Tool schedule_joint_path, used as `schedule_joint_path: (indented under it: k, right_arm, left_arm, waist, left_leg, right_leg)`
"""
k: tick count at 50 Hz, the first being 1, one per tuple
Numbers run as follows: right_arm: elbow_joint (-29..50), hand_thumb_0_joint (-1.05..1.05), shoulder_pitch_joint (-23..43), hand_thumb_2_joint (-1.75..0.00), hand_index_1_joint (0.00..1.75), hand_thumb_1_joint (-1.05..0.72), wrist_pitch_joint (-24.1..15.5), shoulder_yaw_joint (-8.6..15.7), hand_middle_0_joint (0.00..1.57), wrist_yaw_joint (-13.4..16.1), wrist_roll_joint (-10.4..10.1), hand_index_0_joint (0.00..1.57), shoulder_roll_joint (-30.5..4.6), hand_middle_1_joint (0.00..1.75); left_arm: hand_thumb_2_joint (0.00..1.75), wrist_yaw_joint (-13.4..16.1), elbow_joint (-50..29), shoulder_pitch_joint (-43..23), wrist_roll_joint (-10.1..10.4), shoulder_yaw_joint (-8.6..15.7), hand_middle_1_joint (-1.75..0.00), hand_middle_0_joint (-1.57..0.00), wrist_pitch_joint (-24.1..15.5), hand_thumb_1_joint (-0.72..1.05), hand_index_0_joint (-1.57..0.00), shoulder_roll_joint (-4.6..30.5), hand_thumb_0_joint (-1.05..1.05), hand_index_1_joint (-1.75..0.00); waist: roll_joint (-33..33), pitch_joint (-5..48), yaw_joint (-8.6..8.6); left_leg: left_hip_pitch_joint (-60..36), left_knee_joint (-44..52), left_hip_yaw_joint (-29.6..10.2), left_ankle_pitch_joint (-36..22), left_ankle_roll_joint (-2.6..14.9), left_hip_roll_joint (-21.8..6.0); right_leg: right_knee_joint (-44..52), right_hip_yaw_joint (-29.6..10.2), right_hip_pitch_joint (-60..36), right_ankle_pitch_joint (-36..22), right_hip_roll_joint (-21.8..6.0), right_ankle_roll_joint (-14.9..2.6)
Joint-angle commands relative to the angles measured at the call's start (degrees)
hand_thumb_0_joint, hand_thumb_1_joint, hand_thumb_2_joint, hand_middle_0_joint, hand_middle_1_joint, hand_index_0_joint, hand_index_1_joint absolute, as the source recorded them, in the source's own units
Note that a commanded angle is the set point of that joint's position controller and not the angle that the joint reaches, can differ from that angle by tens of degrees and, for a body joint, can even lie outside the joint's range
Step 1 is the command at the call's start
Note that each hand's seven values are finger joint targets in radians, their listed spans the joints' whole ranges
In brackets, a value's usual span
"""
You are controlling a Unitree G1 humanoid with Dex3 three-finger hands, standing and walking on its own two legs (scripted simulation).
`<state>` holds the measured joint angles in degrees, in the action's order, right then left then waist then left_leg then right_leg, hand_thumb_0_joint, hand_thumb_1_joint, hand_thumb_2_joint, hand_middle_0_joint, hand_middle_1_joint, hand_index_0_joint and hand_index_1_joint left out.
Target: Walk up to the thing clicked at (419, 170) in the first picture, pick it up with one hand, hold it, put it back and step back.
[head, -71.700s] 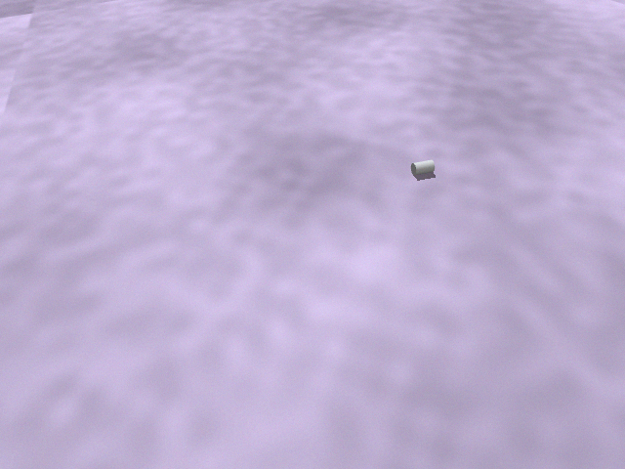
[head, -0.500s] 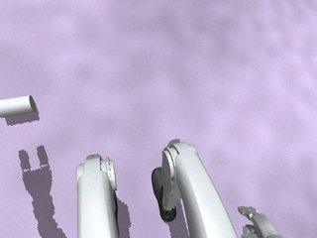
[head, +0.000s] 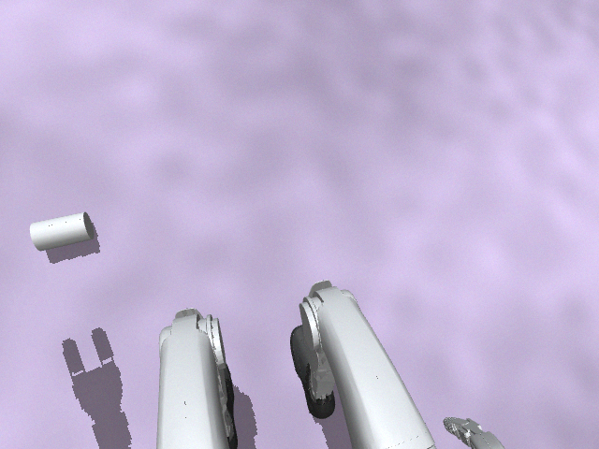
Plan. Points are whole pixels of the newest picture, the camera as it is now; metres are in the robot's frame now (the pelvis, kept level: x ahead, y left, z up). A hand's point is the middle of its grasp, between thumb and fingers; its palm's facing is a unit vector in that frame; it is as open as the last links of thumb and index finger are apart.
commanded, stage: withdraw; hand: left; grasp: from above
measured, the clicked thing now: (63, 231) +0.52 +0.39 -0.47
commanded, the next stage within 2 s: go down in 0.48 s
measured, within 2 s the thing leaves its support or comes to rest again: neither
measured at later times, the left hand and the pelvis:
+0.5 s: hand (6, 219) +0.48 +0.37 -0.22, palm faces -0.43 -0.07 -0.90, open 13.2 cm; pelvis -0.01 -0.01 -0.10, yaw -1 degrees
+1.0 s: hand (25, 213) +0.50 +0.38 -0.28, palm faces -0.46 -0.09 -0.88, open 13.3 cm; pelvis +0.00 -0.01 -0.14, yaw -4 degrees
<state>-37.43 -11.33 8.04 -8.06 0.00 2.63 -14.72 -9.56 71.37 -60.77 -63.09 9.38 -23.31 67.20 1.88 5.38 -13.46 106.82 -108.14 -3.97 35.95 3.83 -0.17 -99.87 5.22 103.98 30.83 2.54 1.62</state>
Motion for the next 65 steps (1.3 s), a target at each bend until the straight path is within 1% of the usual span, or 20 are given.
schedule_joint_path:
  k: [1,9,13,20,24,28,30,34,35,37,38,43,48,49,50,52,53,54,59,65]
  right_arm:
    - [1.0,0.0,-9.6,-0.9,0.3,-0.91,-0.3,4.4,0.2,1.1,-0.3,0.2,-14.0,0.3]
    - [1.0,0.0,-8.0,-0.9,0.3,-0.9,-0.9,3.5,0.2,0.5,0.6,0.2,-14.6,0.3]
    - [0.9,0.0,-7.0,-0.9,0.3,-0.9,-0.8,3.1,0.2,-0.6,1.7,0.2,-15.0,0.3]
    - [-0.2,0.0,-5.5,-0.9,0.3,-0.9,-0.7,3.1,0.2,-3.2,4.3,0.2,-17.1,0.3]
    - [-0.8,0.0,-6.0,-0.89,0.3,-0.9,-2.2,3.7,0.2,-4.1,4.9,0.2,-17.6,0.3]
    - [-1.1,0.0,-6.7,-0.9,0.3,-0.91,-3.6,3.6,0.2,-4.5,5.1,0.2,-17.9,0.3]
    - [-1.2,0.0,-7.1,-0.9,0.3,-0.9,-4.3,3.4,0.2,-4.6,5.2,0.2,-18.0,0.3]
    - [0.5,0.0,-8.2,-0.9,0.3,-0.91,-5.0,3.3,0.2,-4.7,4.9,0.2,-18.3,0.3]
    - [0.9,0.0,-8.6,-0.9,0.3,-0.91,-5.0,3.1,0.2,-4.8,4.8,0.2,-18.2,0.3]
    - [1.4,0.0,-9.1,-0.9,0.3,-0.9,-4.7,3.4,0.2,-4.9,4.6,0.2,-19.2,0.3]
    - [1.9,0.0,-9.1,-0.9,0.3,-0.91,-4.5,3.5,0.2,-5.0,4.4,0.2,-18.9,0.3]
    - [2.9,0.0,-11.2,-0.9,0.3,-0.91,-2.8,4.0,0.2,-5.9,4.3,0.2,-20.2,0.3]
    - [4.7,0.0,-9.0,-0.9,0.3,-0.9,-1.1,2.9,0.2,-5.8,4.8,0.2,-21.2,0.3]
    - [5.2,0.0,-8.6,-0.9,0.3,-0.91,-1.0,2.9,0.2,-5.7,5.0,0.2,-21.2,0.3]
    - [4.4,0.0,-8.9,-0.9,0.3,-0.9,-0.7,2.4,0.2,-5.6,5.0,0.2,-21.4,0.3]
    - [5.1,0.0,-7.7,-0.9,0.3,-0.9,-0.5,2.0,0.2,-5.4,5.3,0.2,-21.6,0.3]
    - [4.1,0.0,-8.3,-0.9,0.3,-0.9,-0.5,1.3,0.2,-5.5,5.5,0.2,-20.8,0.3]
    - [5.1,0.0,-6.9,-0.89,0.3,-0.9,-0.5,1.3,0.2,-5.3,5.7,0.2,-21.6,0.3]
    - [2.5,0.0,-5.5,-0.89,0.3,-0.89,-1.1,-0.4,0.2,-5.0,6.5,0.2,-21.2,0.3]
    - [2.2,0.0,-3.7,-0.9,0.3,-0.89,-2.6,-1.7,0.2,-5.1,7.2,0.2,-22.0,0.3]
  left_arm:
    - [0.77,2.2,-5.4,-14.8,1.4,2.2,-0.75,-0.32,-2.1,-0.29,-0.32,16.5,0.0,-0.75]
    - [0.83,6.8,2.3,-13.1,-2.2,0.2,-0.81,-0.24,-6.2,-0.37,-0.25,13.7,0.0,-0.81]
    - [0.83,12.7,4.9,-14.2,-5.6,0.7,-0.82,-0.23,-8.2,-0.38,-0.24,14.2,0.0,-0.81]
    - [0.82,25.0,3.5,-20.4,-11.8,5.2,-0.82,-0.24,-7.3,-0.35,-0.26,20.3,0.0,-0.8]
    - [0.82,28.8,3.2,-23.6,-12.8,4.6,-0.84,-0.21,-4.2,-0.36,-0.23,19.4,0.0,-0.82]
    - [0.83,29.5,4.0,-25.8,-12.1,3.9,-0.85,-0.15,-0.6,-0.37,-0.19,18.9,0.0,-0.83]
    - [0.76,29.1,3.7,-27.0,-11.6,3.8,-0.81,-0.18,1.0,-0.28,-0.17,19.0,0.0,-0.77]
    - [0.76,26.7,1.4,-26.7,-10.5,3.9,-0.9,-0.18,4.0,-0.34,-0.23,19.8,0.0,-0.86]
    - [0.83,25.8,0.5,-26.4,-10.0,3.6,-0.98,-0.15,4.7,-0.4,-0.2,19.3,0.0,-0.94]
    - [0.76,24.5,-1.0,-24.0,-9.5,4.7,-0.82,-0.17,5.7,-0.3,-0.16,20.5,0.0,-0.78]
    - [0.74,23.7,-2.1,-21.8,-8.9,4.7,-0.9,-0.18,6.2,-0.32,-0.24,20.3,0.0,-0.86]
    - [0.82,19.1,-3.5,-14.0,-7.7,5.2,-1.06,-0.11,6.9,-0.41,-0.18,18.5,0.0,-0.99]
    - [0.77,15.3,-4.4,-12.1,-5.9,4.1,-0.96,-0.14,4.2,-0.36,-0.19,15.7,0.0,-0.9]
    - [0.84,15.2,-5.8,-12.6,-5.5,5.4,-1.0,-0.12,3.0,-0.42,-0.17,17.9,0.0,-0.95]
    - [0.79,15.1,-4.9,-13.9,-5.5,4.2,-0.92,-0.16,1.9,-0.38,-0.19,17.4,0.0,-0.88]
    - [0.79,15.7,-4.3,-13.3,-6.2,6.3,-0.91,-0.16,-0.2,-0.38,-0.2,21.0,0.0,-0.87]
    - [0.81,15.7,-3.5,-14.7,-6.6,3.9,-0.9,-0.16,-1.1,-0.37,-0.19,18.3,0.0,-0.87]
    - [0.81,16.4,-3.3,-15.4,-7.3,5.4,-0.89,-0.17,-2.2,-0.37,-0.19,20.5,0.0,-0.86]
    - [0.86,20.9,5.5,-15.9,-9.3,0.8,-0.93,-0.11,-5.1,-0.42,-0.13,17.6,0.0,-0.9]
    - [0.9,27.8,8.5,-18.4,-12.1,0.8,-0.91,-0.11,-5.1,-0.47,-0.11,20.7,0.0,-0.91]
  waist:
    - [15.6,29.2,-0.43]
    - [15.2,27.0,-0.94]
    - [15.1,28.5,-1.27]
    - [21.4,36.8,-0.77]
    - [24.0,38.0,-2.15]
    - [23.6,39.2,-3.98]
    - [24.3,40.5,-4.19]
    - [26.9,40.9,-3.89]
    - [27.1,41.1,-4.07]
    - [28.2,40.4,-3.28]
    - [29.3,42.7,-2.06]
    - [25.8,36.7,-2.98]
    - [23.9,30.0,-3.94]
    - [23.0,31.1,-3.93]
    - [23.2,29.9,-4.5]
    - [22.2,29.2,-3.86]
    - [22.6,27.7,-4.4]
    - [22.0,26.7,-5.02]
    - [18.5,21.6,-6.36]
    - [22.1,25.2,-6.53]
  left_leg:
    - [-28.7,17.7,-5.0,-6.7,-2.14,-1.6]
    - [-26.1,12.4,-4.8,-11.3,-2.42,-1.1]
    - [-20.7,7.4,-3.2,-9.6,-1.89,-0.2]
    - [-21.5,-1.2,-3.1,-12.3,-2.52,0.5]
    - [-19.7,-4.3,-3.0,-9.1,-2.6,0.7]
    - [-15.1,-8.1,-2.3,-5.7,-2.07,0.7]
    - [-14.2,-9.4,-2.3,-5.1,-2.01,0.6]
    - [-15.1,-10.5,-2.8,-6.8,-2.34,0.3]
    - [-16.0,-11.0,-2.9,-8.5,-2.39,0.2]
    - [-18.0,-11.1,-4.0,-13.5,-3.23,0.2]
    - [-19.9,-11.3,-3.8,-16.7,-3.33,0.0]
    - [-18.6,-12.6,-6.0,-26.3,-3.81,0.4]
    - [-16.1,-12.5,-7.6,-21.8,-4.16,0.5]
    - [-15.8,-12.8,-6.8,-20.6,-3.72,0.0]
    - [-13.0,-12.9,-6.5,-17.4,-3.73,0.5]
    - [-10.3,-13.3,-5.1,-13.1,-3.32,0.3]
    - [-9.5,-13.3,-4.5,-10.8,-3.19,0.4]
    - [-8.5,-13.7,-4.6,-9.4,-3.14,0.2]
    - [-4.5,-14.5,-4.0,-1.3,-2.57,0.0]
    - [-8.0,-14.7,-5.9,-4.3,-2.81,-0.8]
  right_leg:
    - [8.5,0.0,-12.1,-3.8,0.7,-4.23]
    - [4.0,-0.5,-4.5,-5.0,0.1,-4.41]
    - [0.6,-0.4,-2.3,-4.5,0.2,-4.48]
    - [-7.8,0.8,2.3,-5.9,-0.6,-3.43]
    - [-10.9,1.7,5.7,-4.0,-0.8,-3.33]
    - [-12.7,2.2,5.8,-2.2,-1.0,-3.02]
    - [-13.7,2.8,5.9,-2.0,-0.9,-2.98]
    - [-15.5,3.1,7.2,-3.1,-1.1,-3.3]
    - [-15.6,3.2,7.2,-3.9,-1.0,-3.34]
    - [-16.4,3.7,8.5,-5.6,-1.3,-3.66]
    - [-16.6,3.7,7.2,-7.1,-1.0,-3.69]
    - [-16.6,4.6,6.4,-11.9,-0.7,-4.09]
    - [-16.2,5.3,8.9,-8.1,-0.6,-4.54]
    - [-15.9,5.2,7.9,-7.8,-0.3,-4.22]
    - [-15.8,5.2,7.4,-6.6,-0.3,-4.43]
    - [-16.0,5.1,6.2,-4.9,-0.2,-4.34]
    - [-16.1,4.7,6.8,-3.7,-0.1,-4.21]
    - [-16.3,5.2,7.3,-3.0,0.0,-4.23]
    - [-16.4,5.3,9.2,1.3,0.3,-3.3]
    - [-19.7,6.4,10.3,-1.4,0.3,-3.02]
